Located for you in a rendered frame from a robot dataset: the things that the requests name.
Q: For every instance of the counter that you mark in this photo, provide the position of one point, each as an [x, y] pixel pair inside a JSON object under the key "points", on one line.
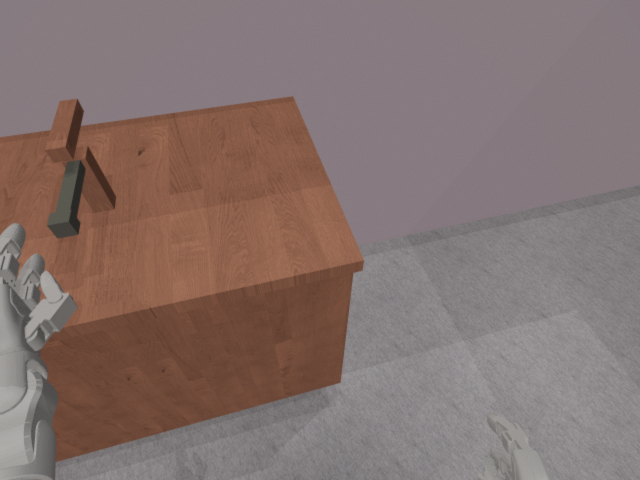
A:
{"points": [[212, 272]]}

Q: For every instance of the robot left forearm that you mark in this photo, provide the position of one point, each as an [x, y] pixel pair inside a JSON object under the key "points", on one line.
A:
{"points": [[27, 406]]}

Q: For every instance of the tap lever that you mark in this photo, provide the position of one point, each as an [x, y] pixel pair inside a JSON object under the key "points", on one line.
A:
{"points": [[64, 222]]}

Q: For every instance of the right robot hand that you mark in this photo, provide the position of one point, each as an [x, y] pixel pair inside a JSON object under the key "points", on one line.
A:
{"points": [[524, 463]]}

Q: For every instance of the left robot hand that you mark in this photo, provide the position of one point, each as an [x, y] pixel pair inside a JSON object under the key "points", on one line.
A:
{"points": [[20, 298]]}

